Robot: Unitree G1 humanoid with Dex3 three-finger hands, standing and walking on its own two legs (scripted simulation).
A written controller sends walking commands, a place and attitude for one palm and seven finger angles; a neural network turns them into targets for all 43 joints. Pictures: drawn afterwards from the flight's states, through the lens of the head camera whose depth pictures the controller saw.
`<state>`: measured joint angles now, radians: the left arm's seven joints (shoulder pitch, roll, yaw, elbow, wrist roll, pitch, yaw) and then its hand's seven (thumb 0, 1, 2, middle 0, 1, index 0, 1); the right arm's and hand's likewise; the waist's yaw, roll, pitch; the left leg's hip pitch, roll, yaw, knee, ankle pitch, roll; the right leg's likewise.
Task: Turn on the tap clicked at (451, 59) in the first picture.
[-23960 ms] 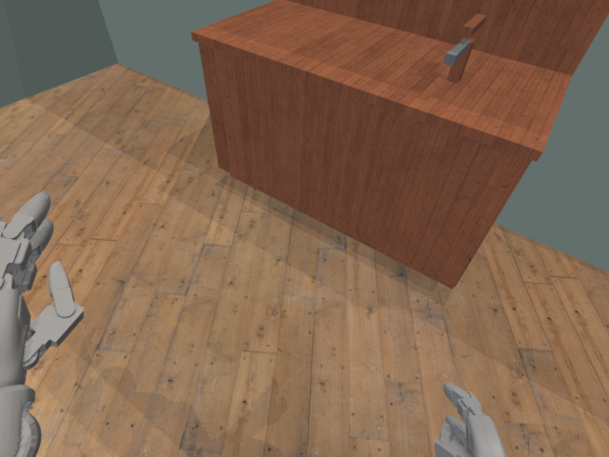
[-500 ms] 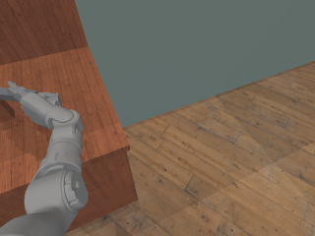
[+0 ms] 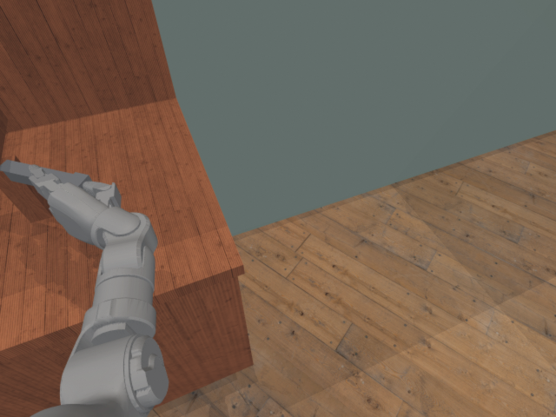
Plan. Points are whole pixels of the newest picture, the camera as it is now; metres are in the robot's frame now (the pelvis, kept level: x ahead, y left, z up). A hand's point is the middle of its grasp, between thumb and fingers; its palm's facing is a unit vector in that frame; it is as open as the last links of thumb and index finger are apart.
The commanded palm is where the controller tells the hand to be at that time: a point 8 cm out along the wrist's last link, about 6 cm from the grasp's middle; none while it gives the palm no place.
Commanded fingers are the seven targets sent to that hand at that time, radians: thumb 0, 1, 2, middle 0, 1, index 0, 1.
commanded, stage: lift the hand up off the lever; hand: left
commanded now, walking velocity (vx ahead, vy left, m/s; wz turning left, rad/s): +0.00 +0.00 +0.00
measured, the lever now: (80, 186) +0.45 +0.30 +0.10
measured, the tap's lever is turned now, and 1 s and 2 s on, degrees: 52 53 53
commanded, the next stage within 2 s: draw the hand back beside the body in 1.66 s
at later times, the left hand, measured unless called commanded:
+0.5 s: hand (106, 180) +0.42 +0.24 +0.13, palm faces +0.85 -0.51 -0.12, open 7.8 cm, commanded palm +0.36 +0.25 +0.13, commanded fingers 0.00 0.90 0.90 -0.15 -0.15 -0.15 -0.15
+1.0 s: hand (95, 174) +0.41 +0.25 +0.15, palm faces +0.84 -0.53 -0.07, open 7.8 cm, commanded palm +0.35 +0.26 +0.15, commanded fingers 0.00 0.90 0.90 -0.15 -0.15 -0.15 -0.15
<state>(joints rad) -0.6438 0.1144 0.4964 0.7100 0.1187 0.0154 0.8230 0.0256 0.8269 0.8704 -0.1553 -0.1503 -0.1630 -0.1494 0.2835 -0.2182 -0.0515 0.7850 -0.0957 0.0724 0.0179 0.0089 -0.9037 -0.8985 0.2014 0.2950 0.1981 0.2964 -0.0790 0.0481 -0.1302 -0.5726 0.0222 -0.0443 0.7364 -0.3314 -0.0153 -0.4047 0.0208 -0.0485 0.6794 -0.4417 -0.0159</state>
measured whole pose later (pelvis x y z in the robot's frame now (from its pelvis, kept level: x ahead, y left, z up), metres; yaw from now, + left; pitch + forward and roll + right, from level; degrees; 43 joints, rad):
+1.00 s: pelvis -0.01 +0.00 +0.01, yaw +1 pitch +6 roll -1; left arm -0.68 0.13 0.43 0.64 0.09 0.13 0.81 0.01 0.90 0.90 -0.15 -0.15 -0.15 -0.15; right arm 0.28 -0.23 -0.04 0.83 -0.07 0.01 -0.01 0.01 -0.90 -0.90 0.20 0.30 0.20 0.30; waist -0.06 0.05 -0.12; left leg -0.49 0.02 -0.05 0.66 -0.28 -0.02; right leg -0.32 0.02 -0.06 0.61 -0.40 -0.02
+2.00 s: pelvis -0.01 -0.01 +0.02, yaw -3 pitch +0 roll +0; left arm -0.38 0.20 0.30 0.32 -0.06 0.15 0.29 0.01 0.90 0.90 -0.16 -0.16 -0.16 -0.16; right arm 0.23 -0.23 -0.02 0.74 0.00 0.05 -0.10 0.01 -0.90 -0.90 0.20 0.30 0.20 0.30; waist -0.02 0.04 -0.08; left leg -0.29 0.04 0.01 0.52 -0.23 -0.02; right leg -0.16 0.03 0.00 0.51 -0.34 -0.02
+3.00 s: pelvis -0.03 +0.01 +0.03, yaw -2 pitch -6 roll -1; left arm 0.42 0.30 0.26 -0.39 -0.07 -0.11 0.12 0.01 0.89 0.90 -0.21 -0.30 -0.21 -0.30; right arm 0.17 -0.22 0.00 0.67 -0.02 -0.10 -0.07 0.02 -0.90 -0.90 0.20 0.30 0.20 0.30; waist 0.05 0.06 0.02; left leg -0.13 0.02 0.00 0.38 -0.15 -0.01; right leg 0.02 0.02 0.00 0.32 -0.24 -0.01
